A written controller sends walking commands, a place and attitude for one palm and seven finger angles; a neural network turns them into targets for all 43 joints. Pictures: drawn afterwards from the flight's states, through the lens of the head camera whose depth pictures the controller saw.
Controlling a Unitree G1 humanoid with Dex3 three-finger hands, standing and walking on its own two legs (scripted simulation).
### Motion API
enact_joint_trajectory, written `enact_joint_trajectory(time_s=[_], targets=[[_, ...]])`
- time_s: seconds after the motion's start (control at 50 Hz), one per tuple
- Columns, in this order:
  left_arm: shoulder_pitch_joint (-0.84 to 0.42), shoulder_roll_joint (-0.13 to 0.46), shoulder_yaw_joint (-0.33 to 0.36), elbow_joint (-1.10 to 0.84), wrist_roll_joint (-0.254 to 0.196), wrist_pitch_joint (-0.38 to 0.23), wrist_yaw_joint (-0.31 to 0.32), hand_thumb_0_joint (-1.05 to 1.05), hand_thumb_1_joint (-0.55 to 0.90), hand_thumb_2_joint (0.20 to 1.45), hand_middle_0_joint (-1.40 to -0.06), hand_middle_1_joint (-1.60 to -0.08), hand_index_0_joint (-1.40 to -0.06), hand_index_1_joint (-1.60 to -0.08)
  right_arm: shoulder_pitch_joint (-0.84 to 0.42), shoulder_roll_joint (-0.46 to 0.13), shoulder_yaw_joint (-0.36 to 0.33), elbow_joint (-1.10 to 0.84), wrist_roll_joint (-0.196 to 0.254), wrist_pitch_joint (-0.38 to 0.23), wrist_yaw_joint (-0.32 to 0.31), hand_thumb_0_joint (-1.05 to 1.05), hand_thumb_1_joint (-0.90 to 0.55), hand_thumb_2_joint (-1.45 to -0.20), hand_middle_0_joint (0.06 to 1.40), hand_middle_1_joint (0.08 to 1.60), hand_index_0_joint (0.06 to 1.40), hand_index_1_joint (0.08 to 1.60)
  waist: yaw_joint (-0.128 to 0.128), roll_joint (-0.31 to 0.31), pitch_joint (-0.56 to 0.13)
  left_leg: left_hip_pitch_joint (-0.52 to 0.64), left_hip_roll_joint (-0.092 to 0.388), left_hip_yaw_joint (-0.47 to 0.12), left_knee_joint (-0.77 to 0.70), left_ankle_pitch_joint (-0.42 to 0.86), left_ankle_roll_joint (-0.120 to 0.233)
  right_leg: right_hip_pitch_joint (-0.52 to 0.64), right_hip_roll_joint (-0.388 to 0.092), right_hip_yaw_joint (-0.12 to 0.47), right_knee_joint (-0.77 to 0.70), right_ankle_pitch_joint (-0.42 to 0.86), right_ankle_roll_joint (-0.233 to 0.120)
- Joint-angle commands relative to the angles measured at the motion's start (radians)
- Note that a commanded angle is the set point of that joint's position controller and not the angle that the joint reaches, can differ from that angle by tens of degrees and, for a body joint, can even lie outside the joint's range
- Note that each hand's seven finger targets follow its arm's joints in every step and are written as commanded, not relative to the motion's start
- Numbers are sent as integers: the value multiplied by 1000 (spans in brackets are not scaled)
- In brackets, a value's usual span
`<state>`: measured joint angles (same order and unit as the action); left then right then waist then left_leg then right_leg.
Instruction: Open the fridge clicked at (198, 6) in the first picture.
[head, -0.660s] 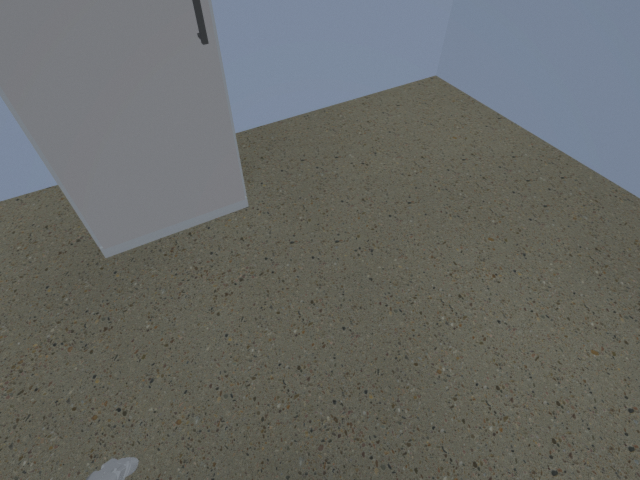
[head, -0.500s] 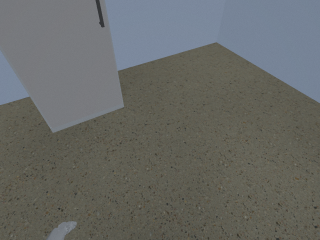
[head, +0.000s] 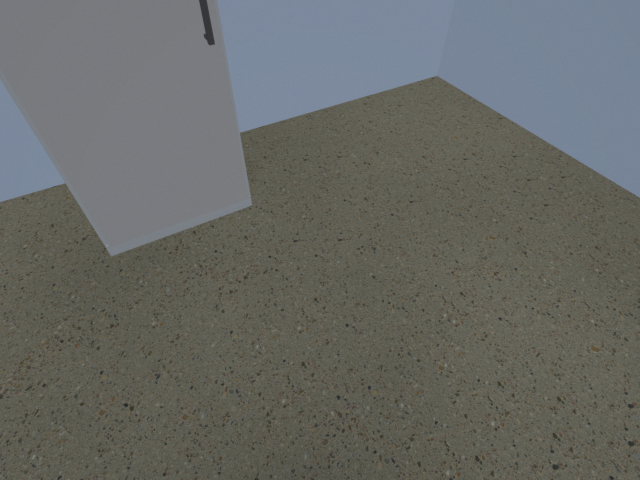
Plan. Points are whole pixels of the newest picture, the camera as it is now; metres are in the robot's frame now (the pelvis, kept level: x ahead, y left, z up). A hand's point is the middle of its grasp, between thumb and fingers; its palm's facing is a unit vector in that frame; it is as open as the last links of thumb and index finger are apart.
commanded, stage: stand and wait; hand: right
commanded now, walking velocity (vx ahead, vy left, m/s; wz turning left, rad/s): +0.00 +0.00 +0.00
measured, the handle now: out of the picture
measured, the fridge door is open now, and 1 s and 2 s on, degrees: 0 0 0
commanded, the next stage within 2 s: look at it before walking up in 0.16 s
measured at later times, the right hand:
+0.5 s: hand out of the picture +0.07 -0.24 -0.16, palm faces -0.03 +0.94 -0.33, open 7.4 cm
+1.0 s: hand out of the picture +0.07 -0.23 -0.16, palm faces -0.03 +0.95 -0.32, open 7.4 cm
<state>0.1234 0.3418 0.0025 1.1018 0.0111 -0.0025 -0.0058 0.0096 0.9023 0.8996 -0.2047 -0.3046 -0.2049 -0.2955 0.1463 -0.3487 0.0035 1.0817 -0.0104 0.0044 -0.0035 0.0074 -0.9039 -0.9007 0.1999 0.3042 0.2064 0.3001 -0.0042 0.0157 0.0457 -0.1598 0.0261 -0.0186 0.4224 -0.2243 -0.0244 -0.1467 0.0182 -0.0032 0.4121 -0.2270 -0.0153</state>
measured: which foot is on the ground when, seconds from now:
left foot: down 0.00-1.00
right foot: down 0.00-1.00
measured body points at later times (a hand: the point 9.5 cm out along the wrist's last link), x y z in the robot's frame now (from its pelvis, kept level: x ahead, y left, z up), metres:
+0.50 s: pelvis -0.01 +0.01 +0.00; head +0.00 +0.01 +0.45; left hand +0.08 +0.30 -0.13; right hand +0.07 -0.28 -0.13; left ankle +0.00 +0.14 -0.74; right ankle +0.00 -0.11 -0.74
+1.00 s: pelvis +0.00 +0.01 +0.00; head +0.00 +0.01 +0.45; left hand +0.08 +0.30 -0.13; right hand +0.07 -0.28 -0.14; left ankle +0.00 +0.14 -0.74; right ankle +0.00 -0.11 -0.74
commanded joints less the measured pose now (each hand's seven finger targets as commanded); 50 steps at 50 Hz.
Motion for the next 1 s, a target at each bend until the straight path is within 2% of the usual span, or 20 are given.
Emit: enact_joint_trajectory(time_s=[0.0, 0.12, 0.2, 0.26, 0.42, 0.5, 0.58, 0.68, 0.7, 0.86, 0.88, 0.9, 0.92, 0.94, 0.96, 0.98], targets=[[-72, 209, 39, -64, -3, -32, 16, 0, 900, 900, -200, -300, -200, -300, -57, -199, -37, -67, 0, -26, -9, 0, -900, -900, 200, 300, 200, 300, 1, -17, -71, 14, 91, -81, -74, 99, 51, -2, -131, 107, -97, 111, -23], [-67, 208, 38, -57, -4, -30, 14, 0, 900, 900, -200, -300, -200, -300, -56, -202, -37, -64, -1, -30, -9, 0, -900, -900, 200, 300, 200, 300, 3, 3, -69, 0, 94, -92, -90, 84, 54, 4, -129, 109, -93, 105, -19], [-66, 208, 37, -51, -2, -31, 14, 0, 900, 900, -200, -300, -200, -300, -61, -200, -36, -62, -1, -28, -8, 0, -900, -900, 200, 300, 200, 300, 3, -15, -54, -6, 90, -92, -92, 66, 52, -7, -131, 110, -110, 86, -18], [-64, 206, 37, -53, -2, -31, 13, 0, 900, 900, -200, -300, -200, -300, -59, -201, -36, -63, -2, -30, -8, 0, -900, -900, 200, 300, 200, 300, 3, -5, -54, -12, 92, -93, -99, 52, 52, -6, -130, 107, -107, 78, -17], [-63, 203, 38, -54, -4, -32, 13, 0, 900, 900, -200, -300, -200, -300, -56, -200, -38, -65, -2, -34, -8, 0, -900, -900, 200, 300, 200, 300, 3, -6, -83, 4, 95, -95, -97, 104, 55, 14, -133, 102, -94, 125, -15], [-66, 204, 38, -50, -2, -31, 14, 0, 900, 900, -200, -300, -200, -300, -59, -199, -37, -61, -2, -32, -8, 0, -900, -900, 200, 300, 200, 300, 4, -9, -62, -10, 93, -97, -101, 97, 55, 12, -133, 101, -103, 114, -13], [-66, 204, 37, -50, -3, -31, 14, 0, 900, 900, -200, -300, -200, -300, -54, -199, -37, -60, -2, -32, -7, 0, -900, -900, 200, 300, 200, 300, 3, -15, -71, -5, 93, -97, -104, 87, 53, 15, -134, 100, -104, 104, -13], [-61, 205, 36, -48, -3, -32, 15, 0, 900, 900, -200, -300, -200, -300, -56, -202, -37, -59, -1, -35, -8, 0, -900, -900, 200, 300, 200, 300, 5, -8, -90, 15, 95, -98, -99, 143, 57, 28, -135, 99, -98, 148, -11], [-65, 207, 35, -48, -3, -33, 15, 0, 900, 900, -200, -300, -200, -300, -53, -200, -37, -57, 0, -34, -8, 0, -900, -900, 200, 300, 200, 300, 4, -23, -88, 15, 95, -95, -98, 146, 56, 31, -136, 99, -100, 151, -11], [-66, 206, 34, -46, -4, -32, 15, 0, 900, 900, -200, -300, -200, -300, -53, -200, -37, -54, -1, -32, -8, 0, -900, -900, 200, 300, 200, 300, 1, -17, -72, 16, 92, -90, -103, 134, 52, 23, -138, 102, -110, 145, -12], [-40, 133, 17, -31, 0, -25, 13, 0, 900, 900, -200, -300, -200, -300, -15, -126, -22, -35, 1, -24, -10, 0, -900, -900, 200, 300, 200, 300, 1, -14, -91, 18, 92, -88, -106, 87, 43, 36, -138, 85, -101, 103, -2], [-1, 77, 5, -19, 5, -14, 10, 0, 900, 900, -200, -300, -200, -300, 24, -73, -10, -21, -1, -11, -11, 0, -900, -900, 200, 300, 200, 300, 2, -9, -86, 0, 82, -92, -98, -29, 38, 35, -129, 70, -90, 7, 8], [27, 72, 6, -15, 8, -6, 8, 0, 900, 900, -200, -300, -200, -300, 47, -72, -10, -17, -6, -4, -8, 0, -900, -900, 200, 300, 200, 300, 0, 7, -63, -23, 74, -106, -106, -163, 43, 7, -124, 68, -83, -124, 6], [30, 77, 12, -17, 12, -3, 5, 0, 900, 900, -200, -300, -200, -300, 56, -76, -16, -21, -9, 2, -2, 0, -900, -900, 200, 300, 200, 300, -2, 2, -3, -69, 66, -122, -111, -266, 51, -39, -117, 65, -89, -246, 4], [40, 81, 16, -24, 14, 0, 4, 0, 900, 900, -200, -300, -200, -300, 66, -81, -21, -27, -12, 5, 4, 0, -900, -900, 200, 300, 200, 300, -2, 13, 40, -101, 58, -137, -111, -339, 59, -81, -116, 70, -92, -331, -1], [44, 86, 19, -31, 15, -1, 3, 0, 900, 900, -200, -300, -200, -300, 83, -79, -26, -35, -13, 5, 8, 0, -900, -900, 200, 300, 200, 300, -4, 3, 69, -127, 52, -149, -104, -369, 69, -102, -118, 70, -83, -365, -6]])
